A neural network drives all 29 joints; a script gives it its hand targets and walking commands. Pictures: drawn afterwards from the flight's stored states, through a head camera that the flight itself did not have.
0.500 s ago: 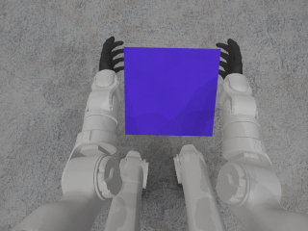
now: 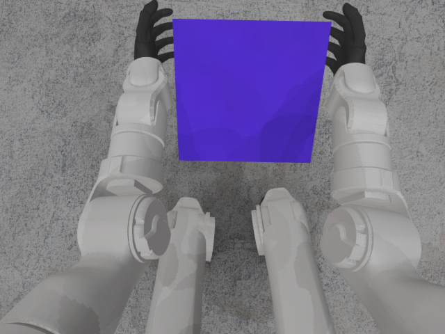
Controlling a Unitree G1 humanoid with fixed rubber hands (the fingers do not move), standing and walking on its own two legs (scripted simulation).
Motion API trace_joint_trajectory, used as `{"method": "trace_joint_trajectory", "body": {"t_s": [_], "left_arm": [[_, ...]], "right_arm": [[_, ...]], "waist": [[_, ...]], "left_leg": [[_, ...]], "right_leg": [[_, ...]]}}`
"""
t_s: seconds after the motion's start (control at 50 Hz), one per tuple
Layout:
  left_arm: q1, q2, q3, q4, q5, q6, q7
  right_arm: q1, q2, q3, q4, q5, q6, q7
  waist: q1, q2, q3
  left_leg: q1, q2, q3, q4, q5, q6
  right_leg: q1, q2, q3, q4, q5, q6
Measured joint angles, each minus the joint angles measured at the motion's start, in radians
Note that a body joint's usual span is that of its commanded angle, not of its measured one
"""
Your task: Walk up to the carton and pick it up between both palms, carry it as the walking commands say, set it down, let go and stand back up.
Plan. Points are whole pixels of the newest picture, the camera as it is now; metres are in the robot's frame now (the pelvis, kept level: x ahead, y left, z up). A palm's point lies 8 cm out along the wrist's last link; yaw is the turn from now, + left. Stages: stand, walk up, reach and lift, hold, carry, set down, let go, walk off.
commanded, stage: set down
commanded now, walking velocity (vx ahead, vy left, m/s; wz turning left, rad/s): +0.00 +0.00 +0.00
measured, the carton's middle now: (242, 88) +0.50 -0.06 -0.22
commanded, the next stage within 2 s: none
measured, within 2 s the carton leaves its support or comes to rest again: rests again in 1.78 s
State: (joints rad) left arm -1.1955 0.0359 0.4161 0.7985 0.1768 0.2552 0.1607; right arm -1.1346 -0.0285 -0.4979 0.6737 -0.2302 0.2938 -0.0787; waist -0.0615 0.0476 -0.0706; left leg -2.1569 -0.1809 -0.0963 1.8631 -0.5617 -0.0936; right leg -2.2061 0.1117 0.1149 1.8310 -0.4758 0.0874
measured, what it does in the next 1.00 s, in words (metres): lowers itself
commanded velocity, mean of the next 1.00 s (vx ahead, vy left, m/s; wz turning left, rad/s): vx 0.00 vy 0.00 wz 0.00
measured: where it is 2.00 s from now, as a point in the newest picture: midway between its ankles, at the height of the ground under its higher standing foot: (232, 250)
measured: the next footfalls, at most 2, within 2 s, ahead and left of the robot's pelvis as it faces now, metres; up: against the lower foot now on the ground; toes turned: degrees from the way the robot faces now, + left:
none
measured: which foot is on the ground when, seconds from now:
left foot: down 0.00-1.00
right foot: down 0.00-1.00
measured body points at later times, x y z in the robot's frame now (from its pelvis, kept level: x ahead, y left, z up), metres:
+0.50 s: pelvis +0.00 +0.00 -0.05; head +0.36 -0.03 +0.22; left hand +0.56 +0.09 -0.21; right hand +0.52 -0.21 -0.21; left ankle +0.09 +0.13 -0.42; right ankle +0.11 -0.13 -0.42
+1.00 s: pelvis +0.00 +0.00 -0.06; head +0.36 -0.02 +0.20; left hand +0.57 +0.09 -0.22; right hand +0.54 -0.21 -0.22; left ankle +0.09 +0.13 -0.42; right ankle +0.11 -0.13 -0.42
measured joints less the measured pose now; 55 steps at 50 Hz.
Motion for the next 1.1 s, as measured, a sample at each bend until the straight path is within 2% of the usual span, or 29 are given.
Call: {"method": "trace_joint_trajectory", "body": {"t_s": [0.42, 0.68, 0.76, 1.1], "left_arm": [[-0.120, 0.067, -0.061, 0.063, -0.077, -0.028, 0.015], [-0.170, 0.107, -0.108, 0.110, -0.102, -0.035, 0.005], [-0.182, 0.100, -0.096, 0.127, -0.090, -0.046, 0.014], [-0.220, 0.112, -0.060, 0.161, -0.056, -0.048, -0.027]], "right_arm": [[-0.111, -0.083, 0.045, 0.061, 0.070, -0.026, -0.001], [-0.164, -0.120, 0.035, 0.130, 0.093, -0.046, 0.041], [-0.171, -0.112, 0.029, 0.138, 0.086, -0.054, 0.054], [-0.202, -0.122, -0.007, 0.157, 0.048, -0.062, 0.094]], "waist": [[-0.009, -0.002, 0.159], [-0.017, -0.015, 0.224], [-0.022, -0.009, 0.226], [-0.023, -0.005, 0.255]], "left_leg": [[-0.094, -0.014, 0.011, 0.163, -0.037, -0.012], [-0.098, -0.015, 0.006, 0.237, -0.068, -0.004], [-0.100, -0.014, 0.012, 0.245, -0.069, 0.003], [-0.098, -0.004, 0.022, 0.257, -0.063, 0.008]], "right_leg": [[-0.096, 0.001, -0.010, 0.165, -0.035, 0.004], [-0.087, -0.020, -0.035, 0.228, -0.074, -0.001], [-0.086, -0.023, -0.034, 0.234, -0.077, 0.003], [-0.083, -0.037, -0.039, 0.250, -0.074, -0.005]]}}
